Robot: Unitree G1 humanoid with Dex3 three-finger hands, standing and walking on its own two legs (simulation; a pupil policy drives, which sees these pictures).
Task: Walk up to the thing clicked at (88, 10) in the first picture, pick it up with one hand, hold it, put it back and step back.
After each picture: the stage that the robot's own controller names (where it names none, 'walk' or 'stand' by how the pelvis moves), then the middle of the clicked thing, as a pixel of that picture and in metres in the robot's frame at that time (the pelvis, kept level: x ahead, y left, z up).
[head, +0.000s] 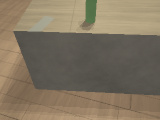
stand; (91, 3) +0.99 -0.03 +0.02
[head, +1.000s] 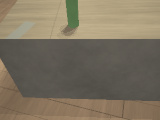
walk; (72, 6) +0.90 +0.14 +0.05
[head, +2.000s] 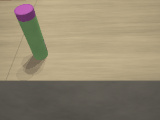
stand; (33, 35) +0.57 +0.25 +0.04
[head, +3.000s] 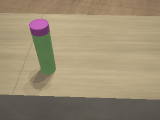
stand; (44, 49) +0.53 +0.18 +0.03
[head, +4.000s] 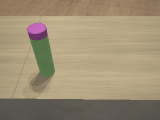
stand; (42, 52) +0.53 +0.19 +0.02
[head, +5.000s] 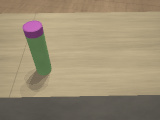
stand; (39, 50) +0.53 +0.20 +0.02
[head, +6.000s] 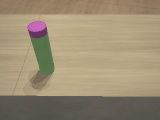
stand; (42, 50) +0.54 +0.19 +0.02
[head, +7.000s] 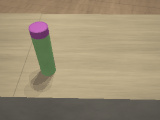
stand; (44, 51) +0.53 +0.19 +0.02
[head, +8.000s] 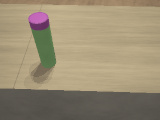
rise first; (44, 43) +0.54 +0.18 +0.02
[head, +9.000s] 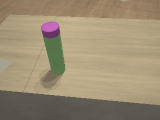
rise first; (54, 50) +0.54 +0.18 +0.02
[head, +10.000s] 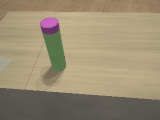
go down; (54, 47) +0.55 +0.17 +0.03
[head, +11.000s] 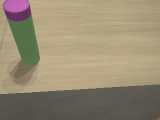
go down; (25, 36) +0.52 +0.17 +0.06
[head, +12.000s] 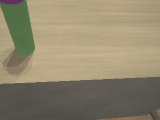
close in; (19, 23) +0.53 +0.17 +0.09
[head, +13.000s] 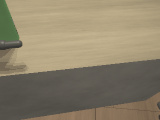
close; out of the picture +0.56 +0.19 +0.11
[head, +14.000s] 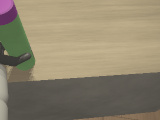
lift; (14, 40) +0.46 +0.17 +0.10
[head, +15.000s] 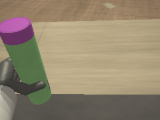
lift; (29, 66) +0.32 +0.16 +0.20
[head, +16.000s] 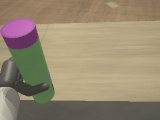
hold; (33, 67) +0.31 +0.14 +0.20
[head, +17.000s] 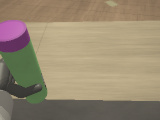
hold; (25, 69) +0.31 +0.17 +0.19
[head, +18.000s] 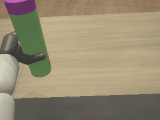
crouch; (32, 40) +0.42 +0.15 +0.20
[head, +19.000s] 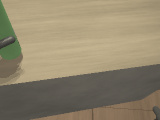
lower; out of the picture +0.52 +0.18 +0.09
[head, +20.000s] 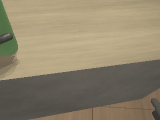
lower; out of the picture +0.52 +0.18 +0.11
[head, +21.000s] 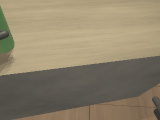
lower; out of the picture +0.53 +0.18 +0.11
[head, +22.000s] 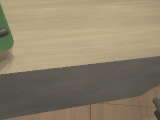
lower; out of the picture +0.53 +0.19 +0.12
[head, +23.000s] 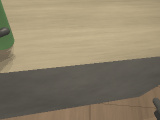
rest; out of the picture +0.53 +0.19 +0.12
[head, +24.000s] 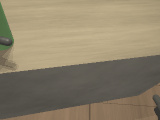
withdraw; out of the picture +0.53 +0.18 +0.11
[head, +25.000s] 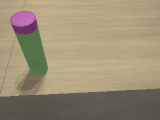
sink last; (32, 48) +0.48 +0.17 +0.07
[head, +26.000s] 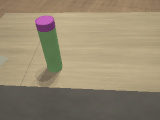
stand; (50, 46) +0.54 +0.18 +0.07
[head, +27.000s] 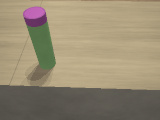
stand; (42, 42) +0.51 +0.18 +0.08
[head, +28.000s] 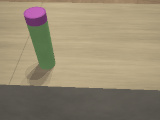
stand; (42, 42) +0.51 +0.18 +0.08
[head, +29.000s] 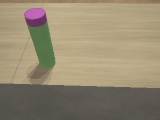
stand; (42, 41) +0.52 +0.18 +0.07
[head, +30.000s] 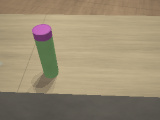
stand; (47, 53) +0.52 +0.18 +0.02
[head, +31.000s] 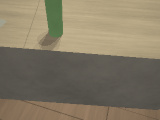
walk; (54, 11) +0.67 +0.14 +0.03
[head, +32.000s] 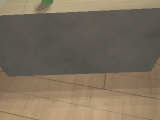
walk; out of the picture +0.96 +0.26 +0.05
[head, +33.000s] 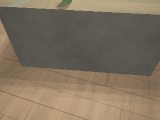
stand; out of the picture +1.15 +0.15 +0.03
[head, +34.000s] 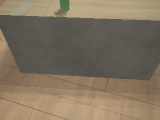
stand; out of the picture +1.13 +0.16 +0.02
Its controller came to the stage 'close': yes
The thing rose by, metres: 0.20
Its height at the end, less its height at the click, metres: +0.00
